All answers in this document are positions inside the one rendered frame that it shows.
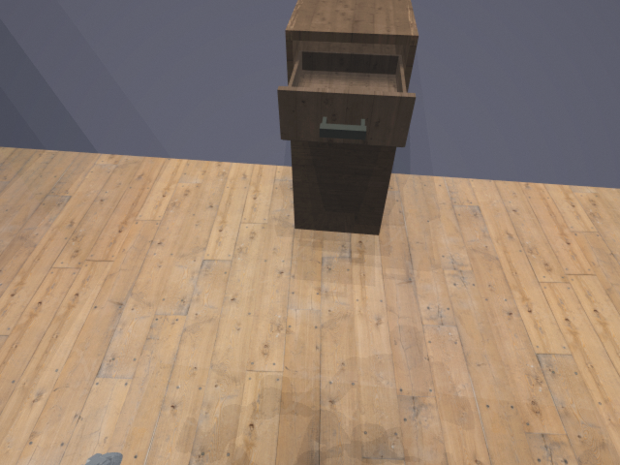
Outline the handle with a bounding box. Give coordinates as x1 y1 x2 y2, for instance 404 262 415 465
320 117 366 140

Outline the drawer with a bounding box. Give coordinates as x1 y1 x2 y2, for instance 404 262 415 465
277 50 416 147

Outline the cabinet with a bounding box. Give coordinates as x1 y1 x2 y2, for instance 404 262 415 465
285 0 419 235

